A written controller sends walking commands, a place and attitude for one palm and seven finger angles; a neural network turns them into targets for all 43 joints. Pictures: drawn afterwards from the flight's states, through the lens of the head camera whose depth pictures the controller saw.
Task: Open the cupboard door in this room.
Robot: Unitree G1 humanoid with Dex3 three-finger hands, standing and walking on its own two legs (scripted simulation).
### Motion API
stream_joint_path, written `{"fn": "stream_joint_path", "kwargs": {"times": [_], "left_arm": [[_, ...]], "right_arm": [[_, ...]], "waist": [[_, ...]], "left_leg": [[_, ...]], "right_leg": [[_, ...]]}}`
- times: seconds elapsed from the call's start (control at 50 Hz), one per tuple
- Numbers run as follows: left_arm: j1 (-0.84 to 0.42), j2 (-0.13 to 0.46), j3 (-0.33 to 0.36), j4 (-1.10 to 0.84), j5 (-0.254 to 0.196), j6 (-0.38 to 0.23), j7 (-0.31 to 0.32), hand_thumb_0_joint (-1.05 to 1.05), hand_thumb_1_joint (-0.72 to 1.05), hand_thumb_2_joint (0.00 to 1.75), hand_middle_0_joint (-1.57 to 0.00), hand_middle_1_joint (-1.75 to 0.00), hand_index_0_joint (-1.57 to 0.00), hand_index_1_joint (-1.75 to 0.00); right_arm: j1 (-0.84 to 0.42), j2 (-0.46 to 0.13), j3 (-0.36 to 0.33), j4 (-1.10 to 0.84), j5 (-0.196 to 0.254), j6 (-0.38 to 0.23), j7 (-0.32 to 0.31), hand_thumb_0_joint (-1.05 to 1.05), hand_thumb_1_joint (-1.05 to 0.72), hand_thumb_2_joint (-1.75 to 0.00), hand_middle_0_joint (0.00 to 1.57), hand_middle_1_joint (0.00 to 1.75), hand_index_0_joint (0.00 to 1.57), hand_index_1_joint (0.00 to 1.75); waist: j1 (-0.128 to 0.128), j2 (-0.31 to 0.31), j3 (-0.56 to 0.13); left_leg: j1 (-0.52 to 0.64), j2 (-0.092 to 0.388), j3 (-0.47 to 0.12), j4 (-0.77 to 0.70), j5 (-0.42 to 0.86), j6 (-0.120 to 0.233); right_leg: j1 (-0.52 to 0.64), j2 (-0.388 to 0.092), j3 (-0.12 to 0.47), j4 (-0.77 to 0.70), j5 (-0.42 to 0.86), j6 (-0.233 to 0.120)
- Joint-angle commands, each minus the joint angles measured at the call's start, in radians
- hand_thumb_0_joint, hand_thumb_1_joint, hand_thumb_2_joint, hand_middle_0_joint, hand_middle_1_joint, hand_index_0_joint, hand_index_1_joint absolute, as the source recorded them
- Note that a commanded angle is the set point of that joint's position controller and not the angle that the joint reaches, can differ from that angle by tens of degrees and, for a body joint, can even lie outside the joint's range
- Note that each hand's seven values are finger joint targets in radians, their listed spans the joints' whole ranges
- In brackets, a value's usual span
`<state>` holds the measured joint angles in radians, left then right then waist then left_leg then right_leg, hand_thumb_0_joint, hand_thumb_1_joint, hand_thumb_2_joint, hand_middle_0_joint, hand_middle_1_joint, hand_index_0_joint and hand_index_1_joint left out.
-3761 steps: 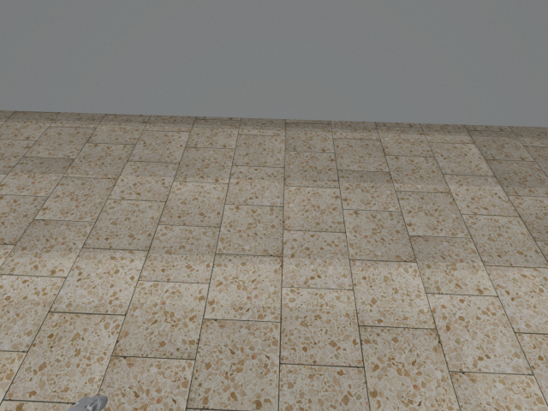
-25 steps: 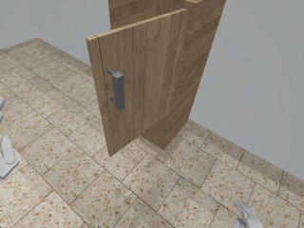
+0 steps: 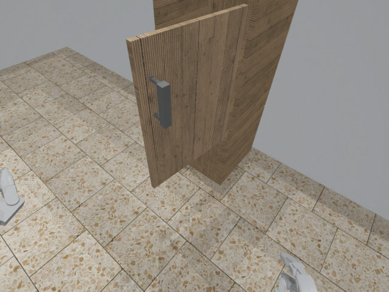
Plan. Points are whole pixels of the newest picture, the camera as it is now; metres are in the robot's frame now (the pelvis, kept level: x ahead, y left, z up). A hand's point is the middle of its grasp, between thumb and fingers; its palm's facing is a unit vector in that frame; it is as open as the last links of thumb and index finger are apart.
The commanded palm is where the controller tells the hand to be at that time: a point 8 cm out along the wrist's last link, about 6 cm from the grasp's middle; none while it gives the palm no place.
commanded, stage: stop stepping back and stand still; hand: left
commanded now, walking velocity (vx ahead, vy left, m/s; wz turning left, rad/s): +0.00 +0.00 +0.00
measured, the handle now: (159, 102) +0.57 +0.12 +0.08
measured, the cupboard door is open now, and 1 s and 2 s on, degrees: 82 82 82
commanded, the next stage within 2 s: let the arm hang, fingers relaxed in 0.02 s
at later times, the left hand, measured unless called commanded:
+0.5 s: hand out of the picture +0.01 +0.19 -0.17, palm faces +0.08 -0.98 -0.19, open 6.9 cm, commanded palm none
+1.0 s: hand out of the picture -0.03 +0.18 -0.16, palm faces +0.06 -0.98 -0.19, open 7.4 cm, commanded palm none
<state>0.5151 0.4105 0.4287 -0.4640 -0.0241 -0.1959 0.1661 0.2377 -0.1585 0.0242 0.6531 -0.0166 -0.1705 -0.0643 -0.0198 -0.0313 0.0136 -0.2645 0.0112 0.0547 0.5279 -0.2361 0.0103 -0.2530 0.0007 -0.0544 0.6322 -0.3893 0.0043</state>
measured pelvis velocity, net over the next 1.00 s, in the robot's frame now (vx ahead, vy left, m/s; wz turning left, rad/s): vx -0.02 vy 0.02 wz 0.03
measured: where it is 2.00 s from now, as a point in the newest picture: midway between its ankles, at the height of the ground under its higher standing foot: outside the picture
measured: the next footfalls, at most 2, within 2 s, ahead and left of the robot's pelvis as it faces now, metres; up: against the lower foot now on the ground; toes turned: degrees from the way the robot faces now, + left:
none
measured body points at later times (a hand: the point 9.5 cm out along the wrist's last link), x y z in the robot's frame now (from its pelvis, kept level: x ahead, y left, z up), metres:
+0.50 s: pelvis -0.01 +0.01 +0.01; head +0.02 +0.03 +0.45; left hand +0.00 +0.24 -0.16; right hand +0.03 -0.23 -0.14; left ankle +0.00 +0.12 -0.73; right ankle +0.00 -0.09 -0.73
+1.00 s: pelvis -0.02 +0.02 +0.01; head -0.02 +0.01 +0.46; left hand -0.03 +0.23 -0.15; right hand -0.04 -0.19 -0.16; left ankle +0.00 +0.12 -0.73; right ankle +0.00 -0.09 -0.73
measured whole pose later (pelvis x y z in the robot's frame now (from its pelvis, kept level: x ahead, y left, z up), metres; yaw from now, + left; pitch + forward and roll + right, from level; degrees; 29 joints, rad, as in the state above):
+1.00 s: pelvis -0.02 +0.02 +0.01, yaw +1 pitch -2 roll +0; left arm 0.27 0.12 0.01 1.15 0.01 0.00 0.04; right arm 0.30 -0.12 -0.01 1.14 -0.03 0.01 -0.02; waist -0.01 0.02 0.03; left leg -0.20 -0.01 0.06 0.41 -0.18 0.03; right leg -0.20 -0.02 -0.08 0.44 -0.20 -0.02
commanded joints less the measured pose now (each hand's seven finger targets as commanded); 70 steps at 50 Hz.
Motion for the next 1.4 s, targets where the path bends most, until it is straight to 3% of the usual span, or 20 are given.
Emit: {"fn": "stream_joint_path", "kwargs": {"times": [0.0,0.04,0.06,0.08,0.1,0.12,0.14,0.16,0.18,0.2,0.22,0.24,0.3,0.36,0.44,0.48,0.56,0.74,1.02,1.38], "left_arm": [[0.025,0.178,0.118,-0.169,-0.004,-0.067,-0.001,0.00,0.90,0.90,-0.20,-0.30,-0.20,-0.30],[0.027,0.176,0.125,-0.146,-0.022,-0.058,-0.005,0.00,0.90,0.90,-0.20,-0.30,-0.20,-0.30],[0.017,0.183,0.126,-0.155,-0.024,-0.053,-0.003,0.00,0.90,0.90,-0.20,-0.30,-0.20,-0.30],[0.005,0.179,0.122,-0.153,-0.019,-0.057,-0.001,0.00,0.90,0.90,-0.20,-0.30,-0.20,-0.30],[-0.121,0.017,-0.260,0.574,0.093,0.108,-0.127,0.00,0.90,0.90,-0.20,-0.30,-0.20,-0.30],[-0.110,-0.023,-0.261,0.600,0.072,0.161,-0.150,0.00,0.90,0.90,-0.20,-0.30,-0.20,-0.30],[-0.128,-0.061,-0.280,0.633,0.063,0.175,-0.155,0.00,0.90,0.90,-0.20,-0.30,-0.20,-0.30],[-0.165,-0.070,-0.300,0.687,0.062,0.184,-0.156,0.00,0.90,0.90,-0.20,-0.30,-0.20,-0.30],[-0.177,-0.071,-0.316,0.743,0.056,0.187,-0.158,0.00,0.90,0.90,-0.20,-0.30,-0.20,-0.30],[-0.185,-0.066,-0.330,0.800,0.056,0.188,-0.159,0.00,0.90,0.90,-0.20,-0.30,-0.20,-0.30],[-0.193,-0.059,-0.339,0.861,0.057,0.188,-0.157,0.00,0.90,0.90,-0.20,-0.30,-0.20,-0.30],[-0.217,-0.055,-0.342,0.916,0.058,0.190,-0.156,0.00,0.90,0.90,-0.20,-0.30,-0.20,-0.30],[-0.274,-0.064,-0.365,1.120,0.046,0.200,-0.148,0.00,0.90,0.90,-0.20,-0.30,-0.20,-0.30],[-0.263,-0.063,-0.384,1.290,0.038,0.192,-0.145,0.00,0.90,0.90,-0.20,-0.30,-0.20,-0.30],[-0.234,-0.106,-0.383,1.429,0.035,0.188,-0.144,0.00,0.90,0.90,-0.20,-0.30,-0.20,-0.30],[-0.234,-0.108,-0.392,1.476,0.033,0.186,-0.144,0.00,0.90,0.90,-0.20,-0.30,-0.20,-0.30],[-0.220,-0.122,-0.403,1.547,0.031,0.183,-0.141,0.00,0.90,0.90,-0.20,-0.30,-0.20,-0.30],[-0.183,-0.152,-0.406,1.603,0.033,0.189,-0.133,0.00,0.90,0.90,-0.20,-0.30,-0.20,-0.30],[-0.181,-0.177,-0.393,1.590,0.036,0.190,-0.128,0.00,0.90,0.90,-0.20,-0.30,-0.20,-0.30],[-0.198,-0.166,-0.391,1.590,0.033,0.181,-0.128,0.00,0.90,0.90,-0.20,-0.30,-0.20,-0.30]], "right_arm": [[-0.106,-0.161,-0.051,-0.158,0.009,-0.028,-0.005,0.00,-0.90,-0.90,0.20,0.30,0.20,0.30],[-0.078,-0.147,-0.062,-0.151,0.017,-0.014,0.002,0.00,-0.90,-0.90,0.20,0.30,0.20,0.30],[-0.086,-0.151,-0.067,-0.153,0.020,-0.005,0.003,0.00,-0.90,-0.90,0.20,0.30,0.20,0.30],[-0.091,-0.141,-0.058,-0.153,0.019,-0.002,0.002,0.00,-0.90,-0.90,0.20,0.30,0.20,0.30],[-0.117,-0.286,-0.115,0.086,0.002,-0.014,0.093,0.00,-0.90,-0.90,0.20,0.30,0.20,0.30],[-0.034,-0.206,-0.110,0.063,0.022,0.055,0.084,0.00,-0.90,-0.90,0.20,0.30,0.20,0.30],[-0.007,-0.158,-0.082,0.057,0.018,0.099,0.081,0.00,-0.90,-0.90,0.20,0.30,0.20,0.30],[0.006,-0.161,-0.082,0.054,0.009,0.117,0.080,0.00,-0.90,-0.90,0.20,0.30,0.20,0.30],[0.009,-0.178,-0.079,0.051,0.001,0.131,0.078,0.00,-0.90,-0.90,0.20,0.30,0.20,0.30],[-0.013,-0.212,-0.081,0.049,-0.010,0.135,0.075,0.00,-0.90,-0.90,0.20,0.30,0.20,0.30],[-0.058,-0.239,-0.079,0.058,-0.019,0.139,0.071,0.00,-0.90,-0.90,0.20,0.30,0.20,0.30],[-0.079,-0.243,-0.075,0.067,-0.023,0.145,0.064,0.00,-0.90,-0.90,0.20,0.30,0.20,0.30],[-0.067,-0.192,-0.046,0.157,-0.024,0.160,0.056,0.00,-0.90,-0.90,0.20,0.30,0.20,0.30],[-0.061,-0.175,-0.036,0.232,-0.011,0.167,0.047,0.00,-0.90,-0.90,0.20,0.30,0.20,0.30],[-0.021,-0.131,-0.036,0.315,-0.011,0.171,0.037,0.00,-0.90,-0.90,0.20,0.30,0.20,0.30],[0.007,-0.126,-0.039,0.345,-0.005,0.175,0.036,0.00,-0.90,-0.90,0.20,0.30,0.20,0.30],[0.050,-0.121,-0.042,0.397,-0.002,0.176,0.033,0.00,-0.90,-0.90,0.20,0.30,0.20,0.30],[0.103,-0.081,-0.038,0.455,-0.004,0.177,0.030,0.00,-0.90,-0.90,0.20,0.30,0.20,0.30],[0.133,-0.037,-0.043,0.470,-0.011,0.178,0.031,0.00,-0.90,-0.90,0.20,0.30,0.20,0.30],[0.116,-0.054,-0.045,0.468,-0.006,0.174,0.029,0.00,-0.90,-0.90,0.20,0.30,0.20,0.30]], "waist": [[0.011,0.081,-0.038],[0.008,-0.113,-0.051],[0.012,-0.124,-0.046],[0.014,-0.111,-0.049],[-0.030,-0.035,-0.032],[-0.023,-0.023,-0.107],[-0.016,-0.079,-0.094],[-0.020,-0.164,-0.068],[-0.013,-0.184,-0.054],[0.001,-0.155,-0.054],[0.022,-0.121,-0.068],[0.030,-0.111,-0.061],[0.025,0.085,-0.042],[0.025,0.112,-0.068],[0.020,0.227,-0.052],[0.014,0.143,-0.030],[0.011,0.071,0.015],[0.012,0.009,0.069],[0.013,0.058,0.111],[0.009,0.036,0.072]], "left_leg": [[-0.113,0.084,-0.072,-0.066,-0.019,0.027],[-0.084,0.007,-0.034,0.116,-0.107,-0.005],[-0.103,-0.001,-0.039,0.211,-0.115,-0.009],[-0.130,0.006,-0.054,0.232,-0.137,-0.009],[-0.256,0.075,-0.088,0.360,-0.140,0.003],[-0.154,0.044,-0.096,0.287,-0.202,-0.006],[-0.140,0.017,-0.043,0.209,-0.172,-0.010],[-0.111,0.013,-0.039,0.135,-0.088,0.000],[-0.060,0.030,-0.067,0.077,0.075,0.020],[-0.021,0.080,-0.149,0.034,0.253,0.052],[-0.015,0.121,-0.179,0.016,0.297,0.070],[-0.035,0.124,-0.185,0.008,0.308,0.073],[-0.043,0.107,-0.161,-0.087,0.329,0.045],[0.017,0.091,-0.128,-0.118,0.223,0.023],[0.030,0.088,-0.119,-0.166,0.101,0.022],[0.037,0.091,-0.121,-0.175,0.076,0.021],[0.056,0.095,-0.117,-0.194,0.067,0.024],[0.039,0.090,-0.113,-0.228,0.004,0.029],[-0.015,0.076,-0.106,-0.228,-0.062,0.026],[0.043,0.081,-0.097,-0.201,0.046,0.020]], "right_leg": [[0.123,-0.072,0.142,-0.265,0.205,-0.039],[0.022,-0.207,0.353,-0.383,0.071,-0.103],[0.020,-0.252,0.402,-0.405,0.143,-0.134],[0.068,-0.264,0.363,-0.374,0.286,-0.148],[0.041,-0.336,0.204,-0.162,0.706,-0.177],[0.037,-0.278,0.193,-0.124,0.680,-0.188],[0.041,-0.236,0.119,-0.115,0.615,-0.163],[0.029,-0.204,0.087,-0.091,0.589,-0.133],[-0.013,-0.189,0.066,-0.073,0.537,-0.100],[-0.059,-0.153,0.051,-0.049,0.464,-0.069],[-0.049,-0.121,0.051,-0.074,0.373,-0.044],[-0.012,-0.110,0.062,-0.105,0.338,-0.035],[0.075,-0.101,0.064,-0.113,0.330,-0.034],[0.117,-0.110,0.084,-0.197,0.299,-0.045],[0.125,-0.111,0.081,-0.271,0.240,-0.055],[0.112,-0.114,0.077,-0.299,0.221,-0.056],[0.077,-0.112,0.066,-0.319,0.194,-0.054],[0.039,-0.111,0.067,-0.312,0.134,-0.048],[-0.001,-0.105,0.082,-0.307,0.068,-0.049],[0.023,-0.115,0.081,-0.318,0.134,-0.053]]}}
